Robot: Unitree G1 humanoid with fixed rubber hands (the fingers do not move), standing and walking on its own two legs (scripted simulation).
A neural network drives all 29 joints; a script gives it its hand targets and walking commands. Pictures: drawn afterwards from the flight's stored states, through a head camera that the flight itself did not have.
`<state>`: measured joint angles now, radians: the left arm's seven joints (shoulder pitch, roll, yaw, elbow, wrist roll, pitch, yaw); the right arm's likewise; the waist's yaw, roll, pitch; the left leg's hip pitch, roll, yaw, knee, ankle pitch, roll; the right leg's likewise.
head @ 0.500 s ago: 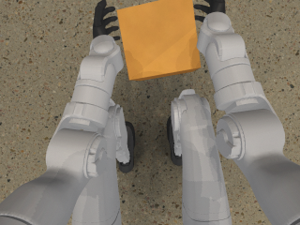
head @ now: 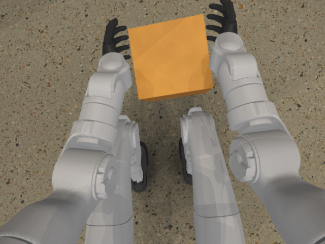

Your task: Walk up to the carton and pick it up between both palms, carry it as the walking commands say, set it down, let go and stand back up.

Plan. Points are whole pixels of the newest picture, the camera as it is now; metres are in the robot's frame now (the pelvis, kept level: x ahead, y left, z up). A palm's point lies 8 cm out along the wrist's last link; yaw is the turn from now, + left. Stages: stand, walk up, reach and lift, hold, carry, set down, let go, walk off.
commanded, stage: reach and lift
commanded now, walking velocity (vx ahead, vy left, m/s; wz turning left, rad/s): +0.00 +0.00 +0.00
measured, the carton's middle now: (172, 65) +0.48 -0.06 -0.14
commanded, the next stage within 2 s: none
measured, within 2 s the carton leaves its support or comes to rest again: neither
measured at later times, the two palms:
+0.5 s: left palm (101, 48) +0.47 +0.08 +0.02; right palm (239, 24) +0.48 -0.16 +0.04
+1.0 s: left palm (83, 36) +0.45 +0.08 +0.09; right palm (261, 4) +0.46 -0.16 +0.11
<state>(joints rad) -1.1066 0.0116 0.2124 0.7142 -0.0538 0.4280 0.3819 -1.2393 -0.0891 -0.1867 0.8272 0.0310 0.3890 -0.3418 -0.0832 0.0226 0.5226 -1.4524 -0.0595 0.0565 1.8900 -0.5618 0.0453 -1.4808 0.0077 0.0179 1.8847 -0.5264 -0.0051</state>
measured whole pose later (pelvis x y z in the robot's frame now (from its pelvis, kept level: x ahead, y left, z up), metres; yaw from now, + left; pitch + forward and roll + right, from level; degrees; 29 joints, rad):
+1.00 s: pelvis +0.01 +0.00 +0.12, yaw -1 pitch -3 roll +1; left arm -0.94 -0.02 0.20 0.73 -0.04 0.43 0.34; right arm -1.07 -0.03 -0.19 0.81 0.02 0.39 -0.35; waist -0.08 0.02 0.52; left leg -0.93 -0.07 0.02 1.47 -0.49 0.04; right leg -0.95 0.01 0.02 1.46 -0.46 0.00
